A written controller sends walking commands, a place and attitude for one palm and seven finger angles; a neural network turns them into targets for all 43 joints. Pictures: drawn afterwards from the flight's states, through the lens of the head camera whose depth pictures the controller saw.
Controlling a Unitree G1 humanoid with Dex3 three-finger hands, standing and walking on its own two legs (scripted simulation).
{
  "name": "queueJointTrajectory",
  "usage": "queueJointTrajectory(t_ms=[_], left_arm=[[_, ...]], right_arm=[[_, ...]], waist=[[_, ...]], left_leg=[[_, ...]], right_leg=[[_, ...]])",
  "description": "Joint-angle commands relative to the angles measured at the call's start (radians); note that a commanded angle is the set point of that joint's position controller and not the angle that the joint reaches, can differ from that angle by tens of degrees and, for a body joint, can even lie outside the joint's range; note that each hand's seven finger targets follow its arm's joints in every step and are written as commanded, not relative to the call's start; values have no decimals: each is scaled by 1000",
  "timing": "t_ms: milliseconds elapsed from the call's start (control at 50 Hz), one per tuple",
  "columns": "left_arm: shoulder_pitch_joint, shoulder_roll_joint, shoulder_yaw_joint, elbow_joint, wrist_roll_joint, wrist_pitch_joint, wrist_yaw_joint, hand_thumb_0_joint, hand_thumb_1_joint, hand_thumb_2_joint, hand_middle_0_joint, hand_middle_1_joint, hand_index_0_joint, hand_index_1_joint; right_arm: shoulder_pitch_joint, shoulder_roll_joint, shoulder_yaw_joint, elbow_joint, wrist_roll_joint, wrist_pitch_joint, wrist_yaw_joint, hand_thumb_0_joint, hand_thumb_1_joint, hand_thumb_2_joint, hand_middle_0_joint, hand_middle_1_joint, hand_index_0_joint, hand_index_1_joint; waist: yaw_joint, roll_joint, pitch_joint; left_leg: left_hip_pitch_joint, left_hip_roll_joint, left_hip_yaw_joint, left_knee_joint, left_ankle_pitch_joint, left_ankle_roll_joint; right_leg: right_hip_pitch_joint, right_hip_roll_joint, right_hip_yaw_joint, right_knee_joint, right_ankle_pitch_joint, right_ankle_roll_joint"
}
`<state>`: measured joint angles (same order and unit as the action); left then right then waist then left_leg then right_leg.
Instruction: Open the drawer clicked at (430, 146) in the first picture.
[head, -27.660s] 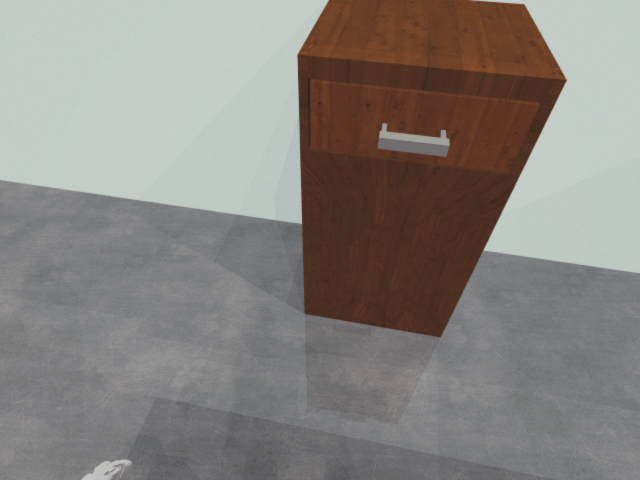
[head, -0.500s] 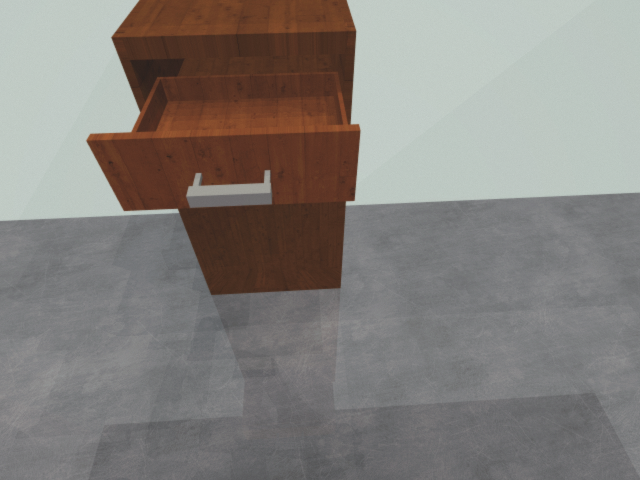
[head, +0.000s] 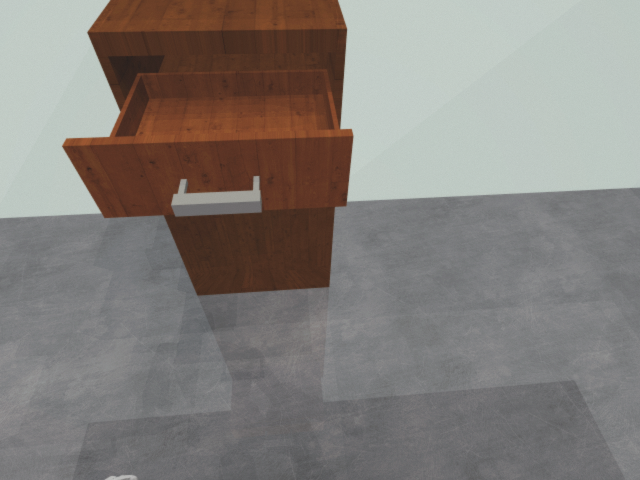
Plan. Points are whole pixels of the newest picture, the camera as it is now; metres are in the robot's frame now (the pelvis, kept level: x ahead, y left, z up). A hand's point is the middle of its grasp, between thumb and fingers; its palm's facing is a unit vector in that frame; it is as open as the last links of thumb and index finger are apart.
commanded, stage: look to check the result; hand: left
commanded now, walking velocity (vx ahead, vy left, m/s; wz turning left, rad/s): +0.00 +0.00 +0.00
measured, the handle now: (219, 193) +0.53 +0.20 +0.03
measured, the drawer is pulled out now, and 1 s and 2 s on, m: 0.29 0.29 0.29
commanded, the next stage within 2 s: stand and wait in 0.46 s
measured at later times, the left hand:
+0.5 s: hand out of the picture +0.09 +0.24 -0.16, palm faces -0.02 -0.94 -0.34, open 7.4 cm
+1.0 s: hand out of the picture +0.10 +0.24 -0.16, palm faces -0.03 -0.94 -0.33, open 7.4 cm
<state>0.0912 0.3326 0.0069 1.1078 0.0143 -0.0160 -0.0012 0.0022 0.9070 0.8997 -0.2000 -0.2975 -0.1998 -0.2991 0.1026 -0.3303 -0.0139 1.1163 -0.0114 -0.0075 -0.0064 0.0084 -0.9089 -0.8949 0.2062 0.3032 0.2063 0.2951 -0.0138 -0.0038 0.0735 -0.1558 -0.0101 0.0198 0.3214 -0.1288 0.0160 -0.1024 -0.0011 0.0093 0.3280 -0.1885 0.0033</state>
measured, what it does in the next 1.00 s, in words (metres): stands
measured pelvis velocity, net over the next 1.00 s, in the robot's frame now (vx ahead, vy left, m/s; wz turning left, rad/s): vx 0.02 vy -0.01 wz -0.01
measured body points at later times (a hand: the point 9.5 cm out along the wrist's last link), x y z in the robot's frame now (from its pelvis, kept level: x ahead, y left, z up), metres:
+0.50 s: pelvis +0.02 +0.00 +0.00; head +0.04 +0.00 +0.45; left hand +0.09 +0.29 -0.13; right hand +0.11 -0.30 -0.13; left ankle +0.03 +0.11 -0.75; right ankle +0.00 -0.12 -0.75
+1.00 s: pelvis +0.02 -0.01 +0.00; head +0.04 -0.01 +0.45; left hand +0.10 +0.29 -0.13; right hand +0.09 -0.30 -0.13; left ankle +0.03 +0.11 -0.75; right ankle +0.00 -0.12 -0.75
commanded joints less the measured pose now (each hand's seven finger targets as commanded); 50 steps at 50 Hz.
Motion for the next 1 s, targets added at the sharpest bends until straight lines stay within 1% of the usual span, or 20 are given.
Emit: queueJointTrajectory(t_ms=[0, 20, 80, 120, 140, 220, 240, 340, 400, 420, 460, 560, 620, 640, 700, 720, 740, 800, 820, 980], left_arm=[[-24, 208, 44, -47, -1, -16, 17, 0, 900, 900, -200, -300, -200, -300], [-15, 209, 48, -50, 1, -19, 18, 0, 900, 900, -200, -300, -200, -300], [-22, 208, 43, -42, -1, -16, 18, 0, 900, 900, -200, -300, -200, -300], [-13, 211, 46, -44, 0, -19, 19, 0, 900, 900, -200, -300, -200, -300], [-19, 211, 44, -41, -1, -18, 19, 0, 900, 900, -200, -300, -200, -300], [-10, 211, 46, -40, 0, -19, 20, 0, 900, 900, -200, -300, -200, -300], [-15, 213, 43, -39, 0, -19, 20, 0, 900, 900, -200, -300, -200, -300], [-11, 215, 45, -37, -1, -21, 21, 0, 900, 900, -200, -300, -200, -300], [-10, 213, 45, -39, -1, -21, 22, 0, 900, 900, -200, -300, -200, -300], [-2, 215, 48, -41, 0, -24, 22, 0, 900, 900, -200, -300, -200, -300], [-9, 214, 45, -39, -1, -22, 23, 0, 900, 900, -200, -300, -200, -300], [-10, 212, 45, -41, -1, -22, 22, 0, 900, 900, -200, -300, -200, -300], [-3, 213, 48, -46, 0, -23, 21, 0, 900, 900, -200, -300, -200, -300], [-11, 213, 45, -44, 0, -22, 21, 0, 900, 900, -200, -300, -200, -300], [-10, 213, 45, -44, -1, -22, 21, 0, 900, 900, -200, -300, -200, -300], [0, 214, 49, -46, -1, -25, 21, 0, 900, 900, -200, -300, -200, -300], [-9, 214, 46, -44, -1, -23, 21, 0, 900, 900, -200, -300, -200, -300], [-12, 214, 44, -46, -2, -22, 21, 0, 900, 900, -200, -300, -200, -300], [-4, 214, 48, -48, -1, -24, 20, 0, 900, 900, -200, -300, -200, -300], [-10, 214, 44, -45, -2, -21, 21, 0, 900, 900, -200, -300, -200, -300]], right_arm=[[-40, -194, -36, -53, -1, -21, -9, 0, -900, -900, 200, 300, 200, 300], [-44, -194, -38, -55, 0, -22, -11, 0, -900, -900, 200, 300, 200, 300], [-48, -196, -36, -51, -1, -20, -10, 0, -900, -900, 200, 300, 200, 300], [-46, -197, -37, -53, 2, -20, -11, 0, -900, -900, 200, 300, 200, 300], [-48, -199, -38, -51, 0, -20, -11, 0, -900, -900, 200, 300, 200, 300], [-56, -195, -38, -52, 2, -19, -11, 0, -900, -900, 200, 300, 200, 300], [-54, -198, -39, -49, 0, -18, -10, 0, -900, -900, 200, 300, 200, 300], [-57, -196, -39, -50, 0, -19, -11, 0, -900, -900, 200, 300, 200, 300], [-56, -197, -38, -50, 1, -20, -12, 0, -900, -900, 200, 300, 200, 300], [-58, -196, -38, -53, 3, -19, -13, 0, -900, -900, 200, 300, 200, 300], [-56, -195, -39, -51, 0, -19, -12, 0, -900, -900, 200, 300, 200, 300], [-57, -195, -39, -52, -1, -17, -11, 0, -900, -900, 200, 300, 200, 300], [-58, -197, -37, -52, 2, -19, -12, 0, -900, -900, 200, 300, 200, 300], [-54, -198, -38, -52, -1, -19, -12, 0, -900, -900, 200, 300, 200, 300], [-53, -197, -36, -53, 0, -21, -12, 0, -900, -900, 200, 300, 200, 300], [-54, -196, -37, -55, 2, -21, -14, 0, -900, -900, 200, 300, 200, 300], [-51, -199, -37, -53, 0, -20, -13, 0, -900, -900, 200, 300, 200, 300], [-49, -199, -36, -52, 0, -19, -13, 0, -900, -900, 200, 300, 200, 300], [-53, -196, -36, -53, 2, -20, -14, 0, -900, -900, 200, 300, 200, 300], [-45, -199, -35, -48, 0, -20, -14, 0, -900, -900, 200, 300, 200, 300]], waist=[[5, 24, -113], [9, 6, -115], [5, 23, -103], [7, -9, -110], [3, 10, -107], [9, -8, -92], [3, 6, -99], [3, -3, -107], [4, 12, -118], [8, -14, -117], [5, 9, -112], [5, 9, -84], [9, -3, -90], [5, 17, -92], [6, 15, -104], [10, 0, -111], [4, 9, -107], [6, 12, -100], [10, -4, -96], [6, 8, -103]], left_leg=[[81, 130, -121, -55, 109, 8], [92, 132, -116, -50, 122, 11], [93, 131, -114, -54, 122, 8], [103, 134, -113, -53, 118, 10], [104, 131, -114, -51, 126, 9], [105, 132, -110, -55, 116, 11], [108, 130, -110, -53, 118, 9], [122, 131, -107, -46, 155, 10], [126, 131, -103, -46, 175, 7], [131, 134, -100, -44, 173, 10], [125, 131, -102, -43, 183, 7], [108, 130, -101, -53, 141, 6], [115, 132, -101, -55, 138, 8], [113, 131, -101, -54, 142, 6], [117, 132, -101, -53, 162, 5], [129, 134, -100, -48, 169, 8], [124, 132, -103, -52, 160, 6], [117, 132, -101, -56, 151, 4], [122, 134, -96, -55, 150, 7], [122, 135, -98, -56, 154, 5]], right_leg=[[-3, -116, 87, -62, 104, -34], [-4, -116, 86, -66, 118, -34], [-7, -120, 85, -66, 121, -33], [-4, -116, 88, -74, 122, -33], [-5, -120, 88, -71, 132, -33], [-9, -119, 86, -81, 125, -33], [-7, -121, 88, -79, 131, -33], [1, -124, 87, -74, 181, -34], [14, -124, 86, -70, 198, -34], [10, -121, 86, -75, 202, -35], [15, -125, 84, -69, 213, -34], [6, -124, 87, -84, 178, -35], [6, -120, 90, -87, 171, -35], [9, -122, 90, -83, 175, -35], [19, -123, 87, -79, 192, -35], [20, -122, 86, -81, 199, -35], [19, -122, 89, -81, 190, -34], [18, -122, 89, -82, 184, -35], [13, -120, 88, -87, 184, -35], [17, -121, 90, -83, 184, -35]])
